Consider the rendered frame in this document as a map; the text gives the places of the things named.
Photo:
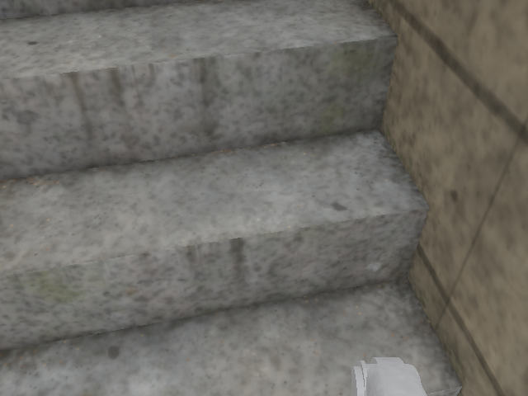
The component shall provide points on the right robot thigh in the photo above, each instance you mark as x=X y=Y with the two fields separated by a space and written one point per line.
x=385 y=376

